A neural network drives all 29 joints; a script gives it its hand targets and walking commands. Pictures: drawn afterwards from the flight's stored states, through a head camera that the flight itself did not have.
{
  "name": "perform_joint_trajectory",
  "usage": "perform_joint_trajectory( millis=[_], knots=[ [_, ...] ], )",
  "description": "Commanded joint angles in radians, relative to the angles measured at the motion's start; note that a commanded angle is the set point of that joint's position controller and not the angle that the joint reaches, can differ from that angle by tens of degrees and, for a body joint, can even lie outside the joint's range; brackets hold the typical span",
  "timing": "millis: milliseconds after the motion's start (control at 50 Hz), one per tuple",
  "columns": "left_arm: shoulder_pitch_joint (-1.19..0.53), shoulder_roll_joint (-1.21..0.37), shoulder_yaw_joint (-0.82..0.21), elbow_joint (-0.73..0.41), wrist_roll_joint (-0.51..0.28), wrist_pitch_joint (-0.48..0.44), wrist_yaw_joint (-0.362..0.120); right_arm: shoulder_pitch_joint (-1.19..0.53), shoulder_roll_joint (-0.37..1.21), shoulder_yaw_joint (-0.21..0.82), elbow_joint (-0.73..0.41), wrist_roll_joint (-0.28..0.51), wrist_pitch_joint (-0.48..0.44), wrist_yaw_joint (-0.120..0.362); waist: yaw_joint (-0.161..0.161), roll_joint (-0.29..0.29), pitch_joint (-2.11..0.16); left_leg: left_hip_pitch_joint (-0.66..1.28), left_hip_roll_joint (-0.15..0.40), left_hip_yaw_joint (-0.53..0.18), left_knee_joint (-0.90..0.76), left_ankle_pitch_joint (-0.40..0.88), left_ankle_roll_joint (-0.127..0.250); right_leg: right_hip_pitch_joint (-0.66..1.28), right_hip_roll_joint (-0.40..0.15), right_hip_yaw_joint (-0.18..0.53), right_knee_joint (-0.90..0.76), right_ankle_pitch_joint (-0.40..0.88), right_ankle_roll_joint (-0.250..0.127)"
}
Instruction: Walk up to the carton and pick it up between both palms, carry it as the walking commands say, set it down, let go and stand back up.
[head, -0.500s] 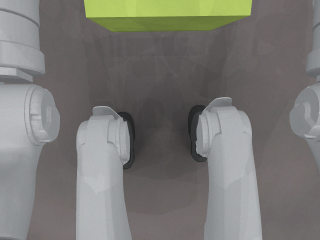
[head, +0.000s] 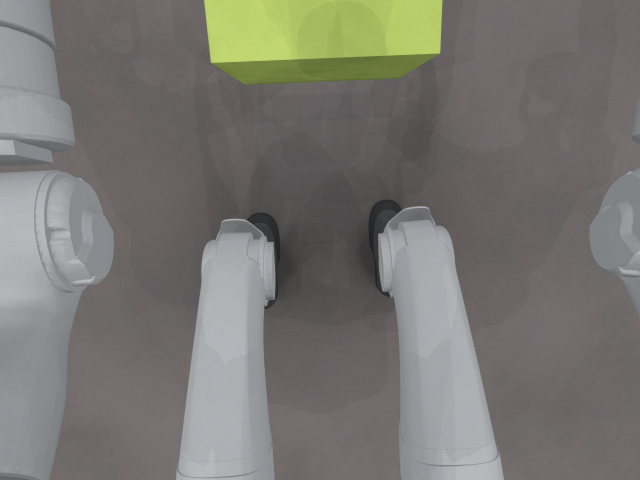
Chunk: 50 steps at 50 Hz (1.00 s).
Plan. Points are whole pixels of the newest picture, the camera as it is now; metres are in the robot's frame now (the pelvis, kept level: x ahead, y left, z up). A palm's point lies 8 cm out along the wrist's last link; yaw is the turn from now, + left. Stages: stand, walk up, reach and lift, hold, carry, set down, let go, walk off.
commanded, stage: set down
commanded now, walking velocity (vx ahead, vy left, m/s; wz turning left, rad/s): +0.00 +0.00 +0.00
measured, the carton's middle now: out of the picture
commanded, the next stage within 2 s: let go in 0.18 s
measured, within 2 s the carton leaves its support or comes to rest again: neither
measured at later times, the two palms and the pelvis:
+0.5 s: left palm out of the picture +0.57 +0.21 -0.05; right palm out of the picture +0.57 -0.25 -0.04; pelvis +0.04 +0.00 +0.10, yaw -1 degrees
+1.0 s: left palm out of the picture +0.39 +0.20 +0.09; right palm out of the picture +0.38 -0.25 +0.10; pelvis +0.08 +0.00 +0.16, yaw -1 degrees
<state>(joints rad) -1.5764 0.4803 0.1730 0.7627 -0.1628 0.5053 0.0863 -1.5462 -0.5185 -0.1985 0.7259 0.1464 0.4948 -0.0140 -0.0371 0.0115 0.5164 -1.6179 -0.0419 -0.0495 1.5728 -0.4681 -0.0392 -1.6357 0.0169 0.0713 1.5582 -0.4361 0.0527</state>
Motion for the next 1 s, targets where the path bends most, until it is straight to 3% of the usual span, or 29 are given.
perform_joint_trajectory(
  millis=[0, 20, 40, 60, 80, 120, 160, 260, 300, 320, 340, 400, 460, 500, 520, 580, 620, 640, 680, 700, 740, 760, 780, 800, 820, 860, 900, 920, 980],
  knots=[
    [-0.515, 0.282, 0.008, -0.318, -0.038, -0.027, 0.017, -0.518, -0.327, -0.058, -0.238, 0.049, -0.037, -0.018, -0.010, 0.003, -2.321, 1.012, -0.064, 0.112, -0.300, 0.353, -0.005, 0.832, 0.078, -0.192, -0.295, 0.295, -0.034],
    [-0.577, 0.311, -0.002, -0.444, -0.055, -0.017, 0.029, -0.574, -0.344, -0.064, -0.348, 0.073, -0.028, -0.028, -0.001, 0.020, -2.411, 1.095, -0.070, 0.112, -0.315, 0.401, -0.011, 0.880, 0.083, -0.197, -0.310, 0.332, -0.036],
    [-0.585, 0.320, -0.013, -0.512, -0.075, -0.004, 0.039, -0.583, -0.372, -0.061, -0.411, 0.080, -0.014, -0.037, -0.022, 0.017, -2.495, 1.153, -0.069, 0.110, -0.321, 0.469, -0.017, 0.929, 0.091, -0.196, -0.330, 0.404, -0.044],
    [-0.590, 0.330, -0.016, -0.557, -0.074, 0.008, 0.045, -0.583, -0.361, -0.052, -0.428, 0.096, 0.000, -0.042, -0.009, 0.020, -2.544, 1.194, -0.072, 0.107, -0.332, 0.503, -0.017, 0.969, 0.093, -0.189, -0.344, 0.442, -0.050],
    [-0.600, 0.335, -0.020, -0.556, -0.078, 0.021, 0.050, -0.592, -0.377, -0.059, -0.433, 0.091, 0.012, -0.043, -0.026, 0.029, -2.534, 1.216, -0.073, 0.101, -0.336, 0.502, -0.013, 0.949, 0.094, -0.189, -0.356, 0.433, -0.054],
    [-0.582, 0.339, -0.016, -0.539, -0.071, 0.040, 0.056, -0.590, -0.376, -0.046, -0.446, 0.098, 0.024, -0.041, -0.004, 0.037, -2.484, 1.255, -0.069, 0.079, -0.381, 0.503, -0.009, 0.945, 0.091, -0.186, -0.405, 0.415, -0.059],
    [-0.494, 0.295, 0.010, -0.348, -0.043, 0.044, 0.050, -0.525, -0.319, -0.026, -0.274, 0.073, 0.021, -0.023, 0.013, 0.006, -2.232, 1.115, -0.056, 0.062, -0.433, 0.407, 0.002, 0.875, 0.074, -0.187, -0.436, 0.348, -0.055],
    [-0.136, 0.113, 0.086, 0.025, 0.071, -0.020, -0.009, -0.182, -0.142, -0.042, 0.080, -0.015, -0.053, 0.041, 0.050, 0.005, -1.878, 1.004, -0.036, 0.061, -0.518, 0.423, -0.002, 0.756, 0.065, -0.182, -0.509, 0.343, -0.053],
    [-0.011, 0.054, 0.107, 0.031, 0.112, -0.054, -0.029, -0.052, -0.110, -0.084, 0.121, -0.069, -0.088, 0.054, 0.044, 0.000, -1.878, 1.031, -0.035, 0.062, -0.537, 0.509, -0.004, 0.779, 0.070, -0.179, -0.518, 0.425, -0.041],
    [0.029, 0.036, 0.125, 0.034, 0.133, -0.077, -0.039, -0.018, -0.090, -0.086, 0.119, -0.075, -0.106, 0.060, 0.063, -0.003, -1.881, 1.031, -0.041, 0.074, -0.532, 0.572, -0.006, 0.809, 0.072, -0.170, -0.515, 0.490, -0.038],
    [0.081, 0.026, 0.115, -0.051, 0.139, -0.102, -0.044, 0.049, -0.080, -0.090, 0.058, -0.098, -0.127, 0.057, 0.043, 0.004, -1.968, 1.098, -0.034, 0.066, -0.530, 0.649, -0.010, 0.869, 0.069, -0.166, -0.514, 0.582, -0.036],
    [0.138, 0.016, 0.073, -0.340, 0.134, -0.155, -0.033, 0.156, -0.108, -0.072, -0.176, -0.104, -0.175, 0.050, 0.034, 0.052, -2.179, 1.311, -0.028, 0.071, -0.493, 0.893, -0.022, 0.938, 0.081, -0.157, -0.511, 0.733, -0.045],
    [0.218, 0.042, -0.003, -0.645, 0.069, -0.168, -0.018, 0.234, -0.149, -0.025, -0.526, -0.075, -0.182, 0.030, 0.005, 0.031, -2.484, 1.535, -0.039, 0.053, -0.456, 1.097, -0.021, 1.110, 0.094, -0.140, -0.503, 0.888, -0.051],
    [0.446, 0.087, -0.045, -0.914, 0.048, -0.156, -0.001, 0.463, -0.187, 0.007, -0.766, -0.063, -0.175, 0.016, -0.027, 0.032, -2.844, 1.728, -0.044, 0.044, -0.446, 1.220, -0.015, 1.363, 0.105, -0.117, -0.504, 1.024, -0.046],
    [0.426, 0.116, -0.039, -0.951, 0.025, -0.155, 0.006, 0.421, -0.183, 0.031, -0.812, -0.040, -0.173, 0.011, -0.017, 0.010, -2.744, 1.702, -0.038, 0.026, -0.442, 1.257, -0.011, 1.262, 0.102, -0.111, -0.497, 1.006, -0.046],
    [0.704, 0.088, -0.039, -1.045, 0.025, -0.137, 0.004, 0.645, -0.162, 0.052, -0.953, -0.059, -0.154, 0.001, -0.010, 0.001, -2.661, 1.700, -0.040, 0.019, -0.501, 1.069, -0.003, 1.317, 0.094, -0.093, -0.548, 0.881, -0.052],
    [0.867, 0.071, -0.025, -1.013, 0.034, -0.133, -0.001, 0.804, -0.109, 0.065, -0.934, -0.059, -0.145, 0.005, 0.010, -0.050, -2.419, 1.572, -0.043, 0.041, -0.583, 0.800, 0.005, 1.365, 0.074, -0.092, -0.610, 0.700, -0.043],
    [0.947, 0.060, -0.016, -1.017, 0.050, -0.141, -0.002, 0.904, -0.092, 0.068, -0.899, -0.052, -0.143, 0.011, 0.037, -0.031, -2.310, 1.560, -0.045, 0.054, -0.633, 0.694, 0.001, 1.369, 0.067, -0.095, -0.640, 0.597, -0.041],
    [1.051, -0.034, -0.046, -0.819, 0.057, -0.155, -0.026, 1.026, 0.017, 0.084, -0.765, -0.054, -0.163, 0.034, 0.046, -0.067, -1.862, 1.399, -0.033, 0.061, -0.725, 0.509, 0.005, 1.257, 0.052, -0.109, -0.716, 0.413, -0.039],
    [1.108, -0.098, -0.061, -0.712, 0.065, -0.170, -0.041, 1.095, 0.069, 0.079, -0.684, -0.062, -0.181, 0.046, 0.045, -0.049, -1.658, 1.335, -0.029, 0.065, -0.758, 0.478, 0.000, 1.197, 0.049, -0.118, -0.744, 0.378, -0.039],
    [1.027, -0.160, -0.054, -0.518, 0.065, -0.220, -0.060, 1.028, 0.115, 0.054, -0.518, -0.055, -0.225, 0.066, 0.034, -0.063, -1.247, 1.112, -0.011, 0.057, -0.768, 0.520, -0.001, 1.050, 0.050, -0.130, -0.748, 0.420, -0.038],
    [0.901, -0.176, -0.047, -0.396, 0.068, -0.244, -0.065, 0.887, 0.099, 0.032, -0.419, -0.053, -0.249, 0.079, 0.044, -0.027, -1.044, 0.983, 0.006, 0.031, -0.764, 0.597, -0.006, 0.925, 0.049, -0.130, -0.721, 0.466, -0.034],
    [0.953, -0.205, -0.052, -0.289, 0.072, -0.266, -0.081, 0.951, 0.141, 0.043, -0.314, -0.054, -0.265, 0.082, 0.045, -0.014, -0.954, 0.938, 0.015, 0.023, -0.766, 0.605, 0.001, 0.938, 0.043, -0.126, -0.741, 0.521, -0.032],
    [1.176, -0.246, -0.085, -0.265, 0.080, -0.278, -0.098, 1.171, 0.180, 0.067, -0.261, -0.060, -0.283, 0.086, 0.028, -0.026, -0.973, 1.038, 0.025, 0.013, -0.800, 0.580, 0.001, 1.026, 0.041, -0.134, -0.777, 0.522, -0.025],
    [1.267, -0.250, -0.083, -0.225, 0.094, -0.286, -0.103, 1.252, 0.186, 0.082, -0.199, -0.061, -0.289, 0.090, 0.031, -0.046, -0.890, 1.040, 0.031, 0.037, -0.831, 0.489, -0.003, 1.026, 0.027, -0.126, -0.805, 0.444, -0.015],
    [1.248, -0.221, -0.041, -0.206, 0.122, -0.328, -0.103, 1.243, 0.187, 0.083, -0.184, -0.106, -0.317, 0.089, 0.048, -0.081, -0.909, 1.010, 0.009, 0.081, -0.865, 0.415, -0.004, 1.093, 0.026, -0.107, -0.841, 0.385, -0.009],
    [1.470, -0.220, -0.038, -0.296, 0.165, -0.368, -0.102, 1.461, 0.186, 0.077, -0.232, -0.151, -0.350, 0.090, 0.028, -0.083, -1.077, 1.158, -0.006, 0.091, -0.898, 0.481, -0.002, 1.282, 0.043, -0.119, -0.877, 0.474, -0.005],
    [1.424, -0.202, -0.021, -0.319, 0.165, -0.383, -0.099, 1.401, 0.171, 0.070, -0.281, -0.151, -0.363, 0.090, 0.055, -0.073, -1.070, 1.154, -0.015, 0.096, -0.907, 0.486, 0.003, 1.285, 0.041, -0.104, -0.882, 0.469, -0.003],
    [1.567, -0.189, -0.035, -0.467, 0.175, -0.428, -0.106, 1.521, 0.189, 0.085, -0.441, -0.174, -0.399, 0.080, 0.047, -0.092, -1.151, 1.291, -0.033, 0.096, -0.951, 0.533, 0.016, 1.398, 0.057, -0.102, -0.922, 0.522, -0.004]
  ],
)
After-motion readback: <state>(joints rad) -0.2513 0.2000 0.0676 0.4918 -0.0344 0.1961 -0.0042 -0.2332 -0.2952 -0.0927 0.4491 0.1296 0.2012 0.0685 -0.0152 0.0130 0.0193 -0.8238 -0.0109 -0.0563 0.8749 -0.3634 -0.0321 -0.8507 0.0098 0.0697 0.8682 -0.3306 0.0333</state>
